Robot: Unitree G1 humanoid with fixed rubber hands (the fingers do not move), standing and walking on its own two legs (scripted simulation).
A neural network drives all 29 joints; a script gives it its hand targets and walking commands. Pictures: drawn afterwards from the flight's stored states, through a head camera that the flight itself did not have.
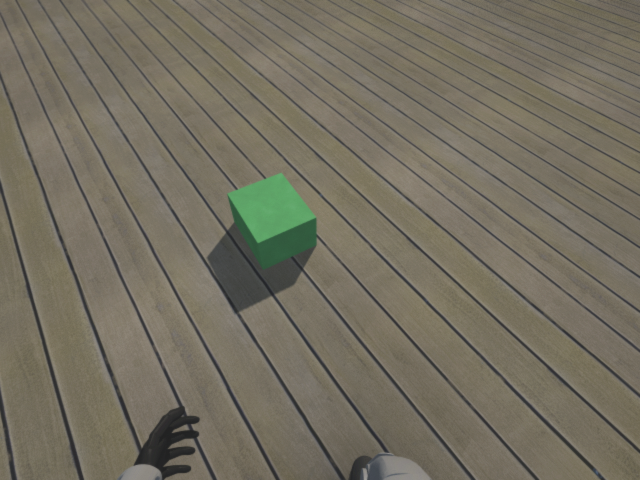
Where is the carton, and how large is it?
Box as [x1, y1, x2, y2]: [227, 173, 316, 269]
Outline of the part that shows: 281,173 227,193 234,221 263,269 316,244 315,216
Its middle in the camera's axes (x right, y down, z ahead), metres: -0.18 -0.07 +1.53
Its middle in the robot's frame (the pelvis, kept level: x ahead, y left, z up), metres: +1.10 +0.09 -0.68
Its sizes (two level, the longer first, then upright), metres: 0.281 0.235 0.166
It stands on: the floor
